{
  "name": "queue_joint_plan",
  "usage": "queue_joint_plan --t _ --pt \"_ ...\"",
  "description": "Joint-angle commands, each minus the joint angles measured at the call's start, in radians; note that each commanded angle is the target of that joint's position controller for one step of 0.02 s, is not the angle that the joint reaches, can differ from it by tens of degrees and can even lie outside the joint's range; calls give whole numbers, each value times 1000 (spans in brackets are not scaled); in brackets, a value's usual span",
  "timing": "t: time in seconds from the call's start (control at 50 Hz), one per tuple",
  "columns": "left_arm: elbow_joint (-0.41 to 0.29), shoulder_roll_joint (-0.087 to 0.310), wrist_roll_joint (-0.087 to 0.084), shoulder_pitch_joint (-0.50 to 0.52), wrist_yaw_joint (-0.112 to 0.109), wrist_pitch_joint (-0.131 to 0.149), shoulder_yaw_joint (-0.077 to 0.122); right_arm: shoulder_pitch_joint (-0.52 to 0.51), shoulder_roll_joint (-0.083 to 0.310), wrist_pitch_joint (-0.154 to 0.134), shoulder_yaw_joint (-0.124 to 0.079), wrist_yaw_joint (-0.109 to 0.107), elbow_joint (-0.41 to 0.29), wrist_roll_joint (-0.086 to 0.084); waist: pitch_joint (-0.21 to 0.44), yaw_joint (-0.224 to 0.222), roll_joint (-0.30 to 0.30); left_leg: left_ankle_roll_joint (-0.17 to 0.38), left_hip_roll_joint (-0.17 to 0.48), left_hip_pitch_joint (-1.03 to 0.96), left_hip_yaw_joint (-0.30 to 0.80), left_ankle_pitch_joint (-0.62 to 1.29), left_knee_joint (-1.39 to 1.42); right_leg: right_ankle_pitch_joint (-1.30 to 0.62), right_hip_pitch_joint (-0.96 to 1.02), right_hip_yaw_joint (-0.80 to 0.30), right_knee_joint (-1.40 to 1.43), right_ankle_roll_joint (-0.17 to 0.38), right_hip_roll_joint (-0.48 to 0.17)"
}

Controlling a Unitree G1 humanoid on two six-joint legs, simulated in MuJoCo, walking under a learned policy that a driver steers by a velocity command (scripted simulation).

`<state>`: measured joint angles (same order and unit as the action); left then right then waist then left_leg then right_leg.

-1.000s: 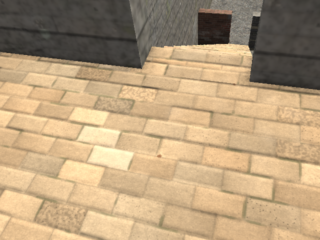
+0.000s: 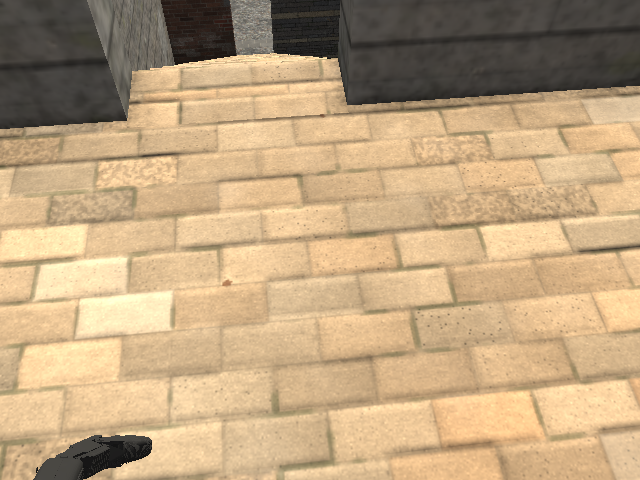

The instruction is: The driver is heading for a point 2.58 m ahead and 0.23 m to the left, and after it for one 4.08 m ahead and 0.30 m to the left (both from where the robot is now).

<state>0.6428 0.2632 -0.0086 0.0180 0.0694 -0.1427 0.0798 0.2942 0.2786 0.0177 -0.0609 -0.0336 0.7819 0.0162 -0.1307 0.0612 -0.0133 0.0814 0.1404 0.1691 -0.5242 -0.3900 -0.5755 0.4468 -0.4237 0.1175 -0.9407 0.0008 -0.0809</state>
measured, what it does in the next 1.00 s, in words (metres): steps to the right: right foot, then left foot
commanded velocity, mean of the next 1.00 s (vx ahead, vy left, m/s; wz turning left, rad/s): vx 0.17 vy -0.23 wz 0.01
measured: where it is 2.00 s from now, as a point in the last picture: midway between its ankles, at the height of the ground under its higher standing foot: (364, 425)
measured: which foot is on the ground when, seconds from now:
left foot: down 0.00-0.34, up 0.36-0.78, down 0.80-0.94, up 0.96-1.00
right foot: up 0.00-0.34, down 0.36-0.78, up 0.80-0.94, down 0.96-1.00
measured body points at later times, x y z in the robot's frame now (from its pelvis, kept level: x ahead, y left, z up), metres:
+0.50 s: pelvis -0.02 -0.20 +0.00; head +0.00 -0.22 +0.45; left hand +0.12 +0.04 -0.12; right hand +0.05 -0.50 -0.13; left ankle -0.02 -0.07 -0.64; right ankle +0.01 -0.27 -0.73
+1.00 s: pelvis +0.01 -0.37 -0.02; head +0.04 -0.37 +0.43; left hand +0.13 -0.09 -0.11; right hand +0.18 -0.65 -0.12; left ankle +0.00 -0.22 -0.69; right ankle -0.01 -0.52 -0.73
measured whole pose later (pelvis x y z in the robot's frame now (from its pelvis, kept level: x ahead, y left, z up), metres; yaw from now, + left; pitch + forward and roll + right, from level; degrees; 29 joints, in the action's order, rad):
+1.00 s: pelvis +0.01 -0.37 -0.02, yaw +6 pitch +3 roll +0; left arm 0.61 0.30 0.03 -0.22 0.01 0.02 0.02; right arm 0.20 0.33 0.02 -0.11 0.00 0.68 0.04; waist -0.01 0.01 -0.01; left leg 0.09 -0.05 0.56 0.12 -0.56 -1.03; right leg 0.46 -0.36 -0.01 -0.74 -0.06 -0.07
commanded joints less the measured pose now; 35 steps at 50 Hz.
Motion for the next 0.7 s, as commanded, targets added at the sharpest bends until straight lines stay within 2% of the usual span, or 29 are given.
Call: queue_joint_plan --t 0.02,0.16,0.22,0.3,0.32,0.34,0.36,0.38,0.4,0.42,0.44,0.46,0.48,0.5,0.54,0.6,0.64,0.68,0.7 --pt "-96 44 -3 58 4 12 12 129 170 7 -55 -7 -29 -1 154 3 -78 40 379 -299 283 858 163 -27 -200 -6 -54 -17 -44" --pt "-128 8 -4 90 6 23 11 131 196 44 -88 -4 -46 -11 126 -28 -145 20 416 -246 166 613 174 -94 -193 27 -47 -28 -83" --pt "-134 -4 9 70 5 29 10 82 217 58 -106 -6 -65 -6 114 -50 -180 10 415 -178 139 483 185 -82 -138 22 5 -31 -86" --pt "-119 7 24 -35 -17 43 13 -12 253 79 -129 3 -79 -18 141 -104 -205 -13 384 -102 119 237 160 -6 4 76 160 -17 -50" --pt "-101 12 32 -99 -27 53 15 -37 256 82 -130 8 -72 -30 160 -142 -175 -20 363 -84 111 163 95 -38 69 87 254 -2 -33" --pt "-50 32 45 -203 -35 70 22 -47 230 82 -123 15 -53 -37 179 -199 -55 -46 288 -51 76 69 -71 -89 163 73 402 28 8" --pt "25 73 47 -324 -42 91 24 -47 154 83 -101 29 -39 -7 105 -241 185 -67 187 158 108 -265 -355 -190 237 -25 496 64 22" --pt "39 222 31 -358 -41 83 55 -92 59 95 -64 24 -149 25 124 -225 461 -107 -15 466 205 -465 -567 -54 198 -388 621 190 -98" --pt "21 249 14 -285 -30 87 61 -83 85 109 -65 16 -152 30 138 -187 430 -106 -40 542 371 -379 -694 160 187 -551 774 276 -214" --pt "11 197 15 -228 -28 81 39 -79 107 106 -72 3 -125 15 105 -150 366 -90 -43 578 389 -268 -764 230 170 -504 799 290 -241" --pt "9 133 28 -195 -30 76 18 -63 113 95 -73 -12 -85 7 93 -123 312 -81 -37 556 401 -167 -763 191 160 -407 771 272 -205" --pt "-1 87 30 -168 -37 80 5 -41 118 86 -77 -22 -54 13 116 -99 248 -75 -40 502 426 -92 -741 93 163 -341 744 252 -161" --pt "-3 48 38 -155 -42 90 -7 -10 119 79 -78 -26 -17 21 146 -88 199 -72 -64 444 433 -51 -752 -8 155 -282 722 245 -135" --pt "0 29 45 -168 -46 99 -15 -5 115 76 -78 -26 -2 21 162 -91 150 -69 -99 412 461 -41 -759 -50 146 -249 718 243 -140" --pt "19 22 52 -227 -55 116 -25 -38 97 69 -73 -17 -4 14 132 -101 78 -56 -160 413 537 -33 -722 -22 143 -243 744 238 -175" --pt "36 28 44 -274 -79 120 -33 -62 93 61 -65 3 -3 28 87 -97 46 -41 -163 459 530 20 -603 -21 219 -208 779 190 -194" --pt "48 35 46 -307 -95 118 -36 -80 80 60 -55 15 -6 28 87 -106 32 -38 -142 448 505 22 -513 -110 260 -156 772 153 -184" --pt "57 48 44 -317 -104 112 -36 -75 63 59 -43 24 -10 18 93 -102 40 -34 -116 384 471 5 -413 -259 264 -97 754 105 -172" --pt "52 61 41 -293 -105 106 -34 -32 63 58 -40 24 -5 14 101 -81 72 -25 -108 296 440 -22 -339 -410 231 -45 739 50 -150"
Keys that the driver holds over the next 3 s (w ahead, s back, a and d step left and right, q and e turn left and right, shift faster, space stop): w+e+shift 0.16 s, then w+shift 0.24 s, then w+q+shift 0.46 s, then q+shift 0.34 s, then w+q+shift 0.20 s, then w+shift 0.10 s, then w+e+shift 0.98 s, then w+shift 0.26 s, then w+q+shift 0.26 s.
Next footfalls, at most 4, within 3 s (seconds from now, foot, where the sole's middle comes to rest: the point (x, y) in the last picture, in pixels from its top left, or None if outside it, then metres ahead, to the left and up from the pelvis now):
0.36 right None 0.04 -0.28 -0.77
0.80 left None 0.05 -0.20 -0.77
0.96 right None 0.03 -0.52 -0.77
1.38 left None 0.24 -0.20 -0.77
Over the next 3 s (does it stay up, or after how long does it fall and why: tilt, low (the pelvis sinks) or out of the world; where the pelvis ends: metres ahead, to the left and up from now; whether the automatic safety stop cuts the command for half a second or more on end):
stays up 1.02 -0.04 0.01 its command is cut before an obstacle from the start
